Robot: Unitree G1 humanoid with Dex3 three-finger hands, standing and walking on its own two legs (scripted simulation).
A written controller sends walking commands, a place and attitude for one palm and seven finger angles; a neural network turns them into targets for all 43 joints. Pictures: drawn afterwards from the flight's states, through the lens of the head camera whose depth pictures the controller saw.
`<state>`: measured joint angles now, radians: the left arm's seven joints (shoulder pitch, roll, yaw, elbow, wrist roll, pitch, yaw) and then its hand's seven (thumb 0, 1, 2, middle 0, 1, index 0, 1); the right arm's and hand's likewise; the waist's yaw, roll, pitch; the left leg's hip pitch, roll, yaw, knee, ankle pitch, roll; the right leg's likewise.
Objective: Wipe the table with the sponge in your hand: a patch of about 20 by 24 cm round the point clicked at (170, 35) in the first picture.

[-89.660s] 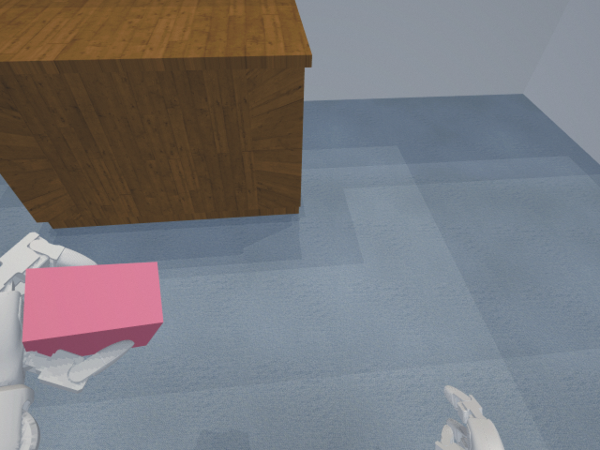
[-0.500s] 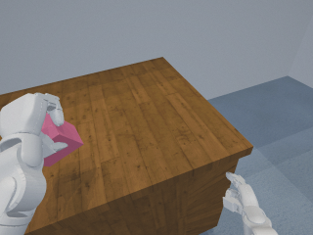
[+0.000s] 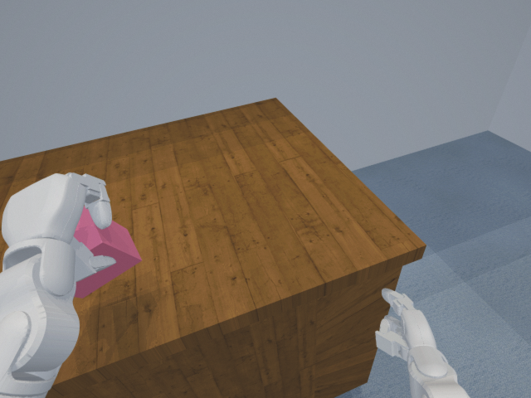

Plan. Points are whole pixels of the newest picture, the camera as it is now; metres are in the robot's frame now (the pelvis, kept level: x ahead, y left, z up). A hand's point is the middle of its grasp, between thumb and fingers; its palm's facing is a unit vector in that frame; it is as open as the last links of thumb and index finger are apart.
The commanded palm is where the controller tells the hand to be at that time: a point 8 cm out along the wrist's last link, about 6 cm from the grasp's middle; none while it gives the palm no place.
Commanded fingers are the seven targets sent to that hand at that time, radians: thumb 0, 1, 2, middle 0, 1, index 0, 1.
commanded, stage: bring the sponge back beside the body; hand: left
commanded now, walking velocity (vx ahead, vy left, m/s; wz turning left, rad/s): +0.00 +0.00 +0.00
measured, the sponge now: (91, 257) +0.24 +0.30 +0.14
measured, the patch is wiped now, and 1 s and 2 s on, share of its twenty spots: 1.00 1.00 1.00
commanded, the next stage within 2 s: step back with the hand held close in 1.18 s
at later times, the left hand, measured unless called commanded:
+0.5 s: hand (83, 250) +0.21 +0.27 +0.19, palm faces +0.29 -0.18 -0.94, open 7.5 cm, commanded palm +0.16 +0.28 +0.25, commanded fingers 0.00 0.10 1.30 -1.20 -1.60 -1.20 -1.60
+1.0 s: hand (75, 262) +0.20 +0.28 +0.17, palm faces +0.28 -0.17 -0.94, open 7.5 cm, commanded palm +0.15 +0.28 +0.24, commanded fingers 0.00 0.10 1.30 -1.20 -1.60 -1.20 -1.60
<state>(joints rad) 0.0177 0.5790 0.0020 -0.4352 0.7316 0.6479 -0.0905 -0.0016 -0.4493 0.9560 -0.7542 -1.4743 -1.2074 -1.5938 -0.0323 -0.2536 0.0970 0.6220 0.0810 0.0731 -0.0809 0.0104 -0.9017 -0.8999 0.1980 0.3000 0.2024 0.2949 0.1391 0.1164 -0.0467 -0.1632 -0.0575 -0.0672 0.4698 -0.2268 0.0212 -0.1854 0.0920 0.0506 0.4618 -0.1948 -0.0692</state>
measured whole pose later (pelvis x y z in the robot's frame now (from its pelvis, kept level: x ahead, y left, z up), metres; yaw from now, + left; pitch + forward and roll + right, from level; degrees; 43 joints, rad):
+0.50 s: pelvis +0.00 +0.00 +0.00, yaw +0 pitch -5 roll +0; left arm 0.15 0.57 0.01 -0.49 0.73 0.59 -0.07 0.00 -0.45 0.96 -0.75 -1.47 -1.21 -1.59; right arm -0.01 -0.26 0.08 0.63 0.07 0.05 -0.08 0.01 -0.90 -0.90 0.20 0.30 0.20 0.29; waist 0.14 0.12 -0.05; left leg -0.16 -0.05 -0.07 0.48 -0.24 0.02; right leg -0.18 0.10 0.05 0.47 -0.20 -0.07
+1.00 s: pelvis +0.00 +0.00 +0.00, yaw +0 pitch -6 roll +0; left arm 0.22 0.56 0.02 -0.51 0.74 0.58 -0.05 0.00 -0.45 0.96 -0.76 -1.47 -1.21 -1.59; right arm 0.00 -0.26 0.08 0.63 0.06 0.04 -0.08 0.01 -0.90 -0.90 0.20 0.30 0.20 0.29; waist 0.15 0.12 -0.03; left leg -0.14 -0.05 -0.07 0.48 -0.24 0.03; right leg -0.15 0.10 0.05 0.45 -0.20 -0.07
